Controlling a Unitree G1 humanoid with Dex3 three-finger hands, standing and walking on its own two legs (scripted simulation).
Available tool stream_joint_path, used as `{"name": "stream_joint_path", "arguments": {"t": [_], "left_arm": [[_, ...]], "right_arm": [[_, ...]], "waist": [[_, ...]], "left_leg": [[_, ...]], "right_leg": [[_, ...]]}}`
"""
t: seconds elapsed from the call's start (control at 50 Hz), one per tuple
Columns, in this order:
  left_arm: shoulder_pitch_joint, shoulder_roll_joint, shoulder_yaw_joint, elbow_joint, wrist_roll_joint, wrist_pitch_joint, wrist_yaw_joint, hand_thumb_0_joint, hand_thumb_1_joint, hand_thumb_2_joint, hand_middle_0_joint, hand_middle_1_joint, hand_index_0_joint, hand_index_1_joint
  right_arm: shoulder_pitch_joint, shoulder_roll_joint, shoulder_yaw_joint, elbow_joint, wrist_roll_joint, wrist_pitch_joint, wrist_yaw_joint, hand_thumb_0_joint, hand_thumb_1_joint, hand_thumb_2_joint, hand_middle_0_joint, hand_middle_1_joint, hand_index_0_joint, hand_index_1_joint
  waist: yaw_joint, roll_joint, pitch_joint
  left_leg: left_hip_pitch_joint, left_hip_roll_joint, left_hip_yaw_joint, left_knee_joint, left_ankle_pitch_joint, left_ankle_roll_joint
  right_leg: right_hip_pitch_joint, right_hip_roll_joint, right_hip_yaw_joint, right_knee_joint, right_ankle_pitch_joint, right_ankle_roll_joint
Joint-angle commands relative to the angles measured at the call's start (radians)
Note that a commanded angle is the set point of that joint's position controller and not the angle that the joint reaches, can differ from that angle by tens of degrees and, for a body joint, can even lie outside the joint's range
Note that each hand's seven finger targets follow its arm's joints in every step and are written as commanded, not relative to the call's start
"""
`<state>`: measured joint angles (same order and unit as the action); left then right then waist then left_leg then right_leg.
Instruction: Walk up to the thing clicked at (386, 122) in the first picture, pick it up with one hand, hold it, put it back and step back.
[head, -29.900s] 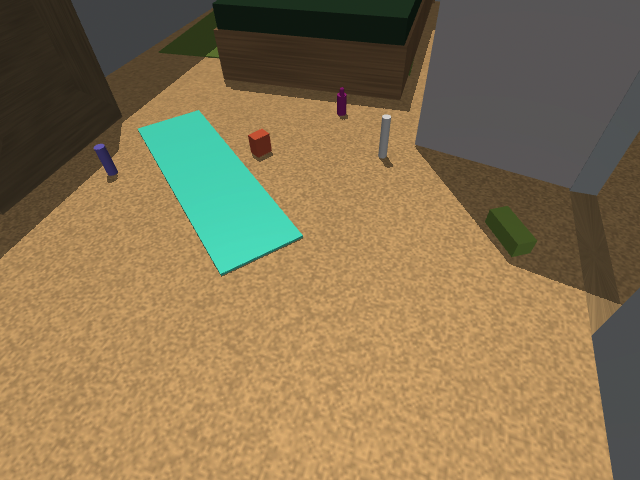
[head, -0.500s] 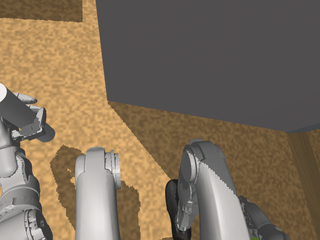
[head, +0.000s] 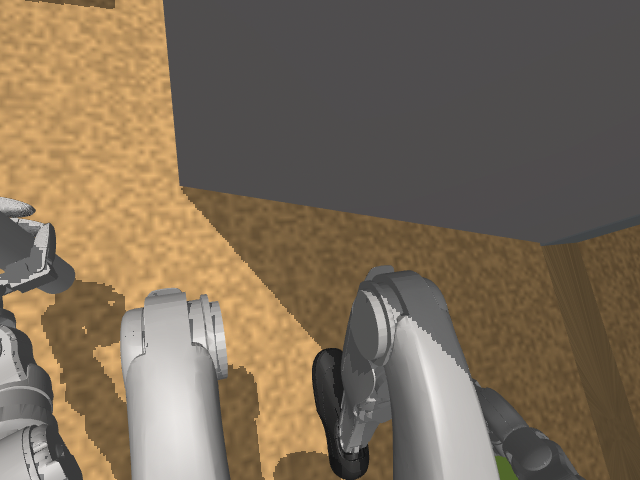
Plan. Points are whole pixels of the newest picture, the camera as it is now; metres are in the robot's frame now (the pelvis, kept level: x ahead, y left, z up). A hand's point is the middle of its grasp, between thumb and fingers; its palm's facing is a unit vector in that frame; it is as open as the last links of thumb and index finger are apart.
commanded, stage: lower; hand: left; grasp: from the side
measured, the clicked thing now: (12, 249) +0.38 +0.32 -0.11
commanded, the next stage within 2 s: loosen in 1.20 s
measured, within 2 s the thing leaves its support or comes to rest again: rests again in 1.34 s
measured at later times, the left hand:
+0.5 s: hand (39, 252) +0.39 +0.31 -0.15, palm faces +0.40 -0.92 +0.00, open 6.1 cm
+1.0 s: hand (44, 254) +0.39 +0.31 -0.17, palm faces +0.43 -0.90 +0.00, open 6.1 cm
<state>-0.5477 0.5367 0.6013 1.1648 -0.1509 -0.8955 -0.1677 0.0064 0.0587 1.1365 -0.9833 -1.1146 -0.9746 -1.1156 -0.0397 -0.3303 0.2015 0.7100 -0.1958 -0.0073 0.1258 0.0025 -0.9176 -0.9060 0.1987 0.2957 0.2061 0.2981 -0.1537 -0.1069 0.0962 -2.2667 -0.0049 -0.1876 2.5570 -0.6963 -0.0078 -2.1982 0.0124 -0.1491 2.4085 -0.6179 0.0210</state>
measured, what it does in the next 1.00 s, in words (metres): stands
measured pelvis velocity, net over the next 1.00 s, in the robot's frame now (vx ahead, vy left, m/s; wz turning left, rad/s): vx -0.01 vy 0.01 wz -0.07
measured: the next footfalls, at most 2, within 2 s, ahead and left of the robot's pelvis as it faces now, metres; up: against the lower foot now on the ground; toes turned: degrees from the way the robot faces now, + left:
none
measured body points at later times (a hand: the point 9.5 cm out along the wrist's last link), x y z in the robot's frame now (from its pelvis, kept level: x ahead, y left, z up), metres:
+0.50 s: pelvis -0.01 +0.01 -0.01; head +0.21 +0.15 +0.35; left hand +0.36 +0.35 -0.15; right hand +0.16 -0.26 -0.07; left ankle +0.08 +0.12 -0.26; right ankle +0.12 -0.12 -0.26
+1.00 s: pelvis -0.01 +0.01 -0.02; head +0.21 +0.16 +0.34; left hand +0.36 +0.35 -0.17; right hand +0.15 -0.25 -0.06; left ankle +0.08 +0.12 -0.26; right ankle +0.12 -0.12 -0.26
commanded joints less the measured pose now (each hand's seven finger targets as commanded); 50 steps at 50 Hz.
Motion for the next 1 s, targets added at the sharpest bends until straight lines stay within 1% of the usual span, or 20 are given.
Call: {"name": "stream_joint_path", "arguments": {"t": [0.0,0.08,0.18,0.24,0.26,0.34,0.36,0.38,0.42,0.46,0.48,0.5,0.6,0.66,0.7,0.72,0.76,0.8,0.88,0.98], "left_arm": [[-0.251,0.262,0.01,-0.206,-0.004,-0.133,-0.006,0.0,0.402,1.206,-1.289,-1.354,-1.303,-1.347],[-0.258,0.33,0.038,-0.241,0.002,-0.154,0.0,0.0,0.401,1.173,-1.25,-1.302,-1.26,-1.298],[-0.215,0.299,0.025,-0.149,-0.006,-0.158,0.004,0.0,0.38,1.171,-1.256,-1.305,-1.265,-1.302],[-0.212,0.266,-0.012,-0.091,-0.011,-0.161,0.007,0.0,0.38,1.208,-1.297,-1.35,-1.307,-1.347],[-0.179,0.287,0.016,-0.082,-0.011,-0.162,0.01,0.0,0.375,1.216,-1.293,-1.356,-1.304,-1.352],[-0.198,0.316,0.007,-0.078,0.0,-0.178,0.017,0.0,0.384,1.2,-1.277,-1.342,-1.292,-1.335],[-0.214,0.321,0.008,-0.075,-0.002,-0.184,0.02,0.0,0.394,1.208,-1.261,-1.337,-1.277,-1.328],[-0.204,0.337,0.028,-0.071,-0.005,-0.188,0.027,0.0,0.398,1.193,-1.254,-1.324,-1.269,-1.316],[-0.236,0.355,0.039,-0.081,-0.01,-0.204,0.036,0.0,0.382,1.203,-1.269,-1.341,-1.286,-1.332],[-0.245,0.385,0.059,-0.093,-0.012,-0.218,0.048,0.0,0.393,1.201,-1.27,-1.332,-1.285,-1.325],[-0.247,0.375,0.048,-0.076,-0.006,-0.223,0.052,0.0,0.416,1.206,-1.258,-1.33,-1.275,-1.321],[-0.253,0.395,0.053,-0.092,0.0,-0.228,0.056,0.0,0.433,1.207,-1.27,-1.337,-1.286,-1.327],[-0.237,0.413,0.03,-0.075,0.023,-0.242,0.058,0.0,0.409,1.209,-1.266,-1.333,-1.281,-1.326],[-0.209,0.384,0.019,-0.043,0.022,-0.236,0.063,0.0,0.402,1.22,-1.292,-1.352,-1.306,-1.346],[-0.174,0.368,0.022,-0.039,0.009,-0.235,0.067,0.0,0.416,1.223,-1.288,-1.35,-1.302,-1.344],[-0.194,0.359,0.013,-0.036,0.006,-0.234,0.07,0.0,0.419,1.231,-1.301,-1.36,-1.315,-1.354],[-0.161,0.358,0.022,-0.03,-0.002,-0.234,0.075,0.0,0.422,1.247,-1.316,-1.38,-1.331,-1.375],[-0.178,0.354,0.012,-0.028,-0.007,-0.239,0.081,0.0,0.416,1.241,-1.293,-1.36,-1.307,-1.356],[-0.207,0.398,0.04,-0.041,-0.009,-0.255,0.103,0.0,0.406,1.236,-1.265,-1.336,-1.277,-1.334],[-0.206,0.435,0.033,-0.029,0.021,-0.274,0.11,0.0,0.434,1.24,-1.276,-1.342,-1.289,-1.338]], "right_arm": [[0.087,-0.282,-0.064,-0.033,-0.019,-0.012,-0.014,0.0,-0.912,-0.904,0.2,0.3,0.2,0.3],[0.059,-0.306,-0.05,-0.054,-0.035,-0.01,-0.019,0.0,-0.913,-0.905,0.199,0.3,0.2,0.3],[0.047,-0.321,-0.023,-0.064,-0.049,-0.007,-0.015,0.0,-0.922,-0.907,0.199,0.3,0.2,0.3],[0.029,-0.326,-0.009,-0.078,-0.054,-0.009,-0.01,0.0,-0.918,-0.906,0.199,0.3,0.199,0.3],[0.036,-0.335,-0.007,-0.076,-0.059,-0.007,-0.008,0.0,-0.913,-0.905,0.199,0.3,0.199,0.3],[0.009,-0.343,0.005,-0.09,-0.068,-0.002,-0.003,0.0,-0.9,-0.9,0.2,0.3,0.2,0.3],[0.011,-0.347,0.015,-0.092,-0.072,-0.001,-0.002,0.0,-0.898,-0.9,0.2,0.3,0.2,0.3],[0.004,-0.347,0.018,-0.094,-0.073,-0.003,-0.001,0.0,-0.9,-0.901,0.2,0.3,0.2,0.3],[-0.003,-0.35,0.026,-0.098,-0.079,-0.005,0.0,0.0,-0.905,-0.901,0.2,0.3,0.2,0.3],[-0.015,-0.353,0.035,-0.102,-0.085,-0.007,0.0,0.0,-0.904,-0.901,0.2,0.3,0.2,0.3],[-0.027,-0.357,0.039,-0.108,-0.087,-0.005,-0.001,0.0,-0.901,-0.901,0.2,0.3,0.2,0.3],[-0.032,-0.361,0.038,-0.106,-0.089,-0.007,-0.001,0.0,-0.902,-0.901,0.2,0.3,0.2,0.3],[-0.039,-0.363,0.054,-0.105,-0.103,-0.007,-0.003,0.0,-0.904,-0.902,0.2,0.3,0.2,0.3],[-0.037,-0.38,0.054,-0.107,-0.104,-0.005,0.0,0.0,-0.905,-0.902,0.2,0.3,0.2,0.3],[-0.042,-0.388,0.055,-0.112,-0.104,-0.006,0.002,0.0,-0.902,-0.901,0.2,0.3,0.2,0.3],[-0.038,-0.387,0.057,-0.111,-0.105,-0.005,0.004,0.0,-0.902,-0.901,0.2,0.3,0.2,0.3],[-0.037,-0.388,0.061,-0.111,-0.105,-0.006,0.007,0.0,-0.897,-0.9,0.2,0.3,0.2,0.3],[-0.041,-0.382,0.068,-0.109,-0.105,-0.007,0.007,0.0,-0.896,-0.901,0.2,0.3,0.2,0.3],[-0.041,-0.376,0.081,-0.112,-0.111,-0.008,0.007,0.0,-0.892,-0.9,0.2,0.3,0.2,0.3],[-0.058,-0.381,0.09,-0.114,-0.122,-0.006,0.005,0.0,-0.888,-0.899,0.2,0.3,0.2,0.3]], "waist": [[-0.023,0.341,-0.645],[-0.021,0.425,-0.662],[-0.048,0.416,-0.605],[-0.076,0.355,-0.532],[-0.066,0.352,-0.549],[-0.068,0.359,-0.53],[-0.086,0.36,-0.533],[-0.07,0.349,-0.535],[-0.082,0.348,-0.533],[-0.077,0.36,-0.531],[-0.091,0.379,-0.509],[-0.079,0.396,-0.5],[-0.092,0.423,-0.489],[-0.108,0.427,-0.466],[-0.094,0.427,-0.477],[-0.107,0.421,-0.47],[-0.097,0.402,-0.475],[-0.106,0.377,-0.473],[-0.109,0.352,-0.471],[-0.114,0.38,-0.45]], "left_leg": [[0.426,0.021,0.051,-0.319,0.085,-0.001],[0.49,0.029,0.037,-0.321,0.128,-0.016],[0.481,0.029,0.02,-0.303,0.179,-0.021],[0.411,0.027,0.016,-0.289,0.121,-0.01],[0.432,0.028,0.015,-0.283,0.142,-0.011],[0.422,0.032,0.004,-0.287,0.102,-0.013],[0.426,0.032,-0.001,-0.281,0.106,-0.011],[0.415,0.032,0.003,-0.274,0.11,-0.01],[0.404,0.033,0.003,-0.262,0.09,-0.006],[0.405,0.035,0.003,-0.262,0.074,-0.007],[0.423,0.039,-0.007,-0.276,0.071,-0.012],[0.421,0.041,-0.008,-0.279,0.059,-0.014],[0.419,0.043,-0.007,-0.271,0.084,-0.016],[0.442,0.048,-0.034,-0.291,0.072,-0.024],[0.47,0.05,-0.044,-0.294,0.096,-0.03],[0.459,0.048,-0.045,-0.29,0.094,-0.028],[0.463,0.048,-0.048,-0.285,0.121,-0.028],[0.437,0.046,-0.041,-0.261,0.133,-0.02],[0.401,0.045,-0.029,-0.237,0.117,-0.009],[0.407,0.051,-0.035,-0.25,0.072,-0.012]], "right_leg": [[0.323,0.037,-0.06,-0.189,0.086,-0.051],[0.313,0.037,-0.07,-0.162,0.123,-0.058],[0.318,0.037,-0.087,-0.149,0.173,-0.055],[0.319,0.037,-0.096,-0.168,0.139,-0.047],[0.341,0.038,-0.098,-0.168,0.158,-0.044],[0.327,0.042,-0.108,-0.161,0.125,-0.046],[0.341,0.044,-0.114,-0.161,0.13,-0.042],[0.35,0.047,-0.11,-0.159,0.134,-0.043],[0.36,0.048,-0.11,-0.163,0.123,-0.04],[0.363,0.051,-0.112,-0.165,0.115,-0.04],[0.34,0.048,-0.121,-0.156,0.109,-0.04],[0.329,0.05,-0.118,-0.153,0.101,-0.043],[0.346,0.053,-0.122,-0.151,0.128,-0.045],[0.323,0.051,-0.142,-0.137,0.123,-0.043],[0.32,0.05,-0.148,-0.128,0.143,-0.042],[0.326,0.05,-0.15,-0.131,0.143,-0.04],[0.339,0.052,-0.151,-0.129,0.164,-0.04],[0.363,0.057,-0.148,-0.135,0.181,-0.036],[0.4,0.064,-0.142,-0.157,0.17,-0.032],[0.38,0.068,-0.152,-0.155,0.132,-0.036]]}}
